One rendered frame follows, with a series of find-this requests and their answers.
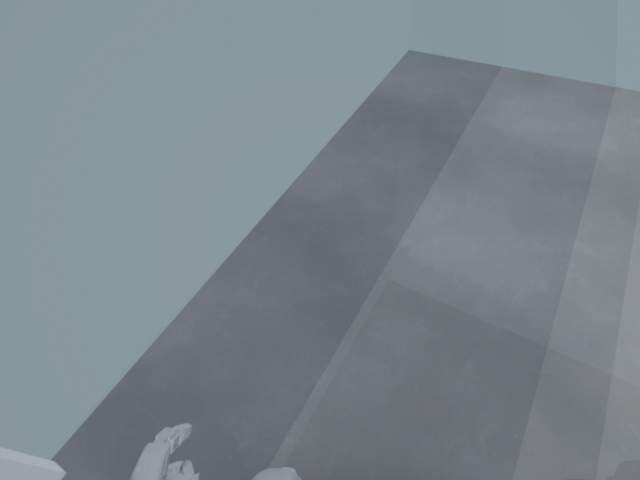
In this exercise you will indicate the panel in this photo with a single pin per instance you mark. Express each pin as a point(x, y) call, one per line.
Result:
point(20, 466)

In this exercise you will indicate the robot left hand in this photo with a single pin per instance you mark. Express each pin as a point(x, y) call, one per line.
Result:
point(153, 461)

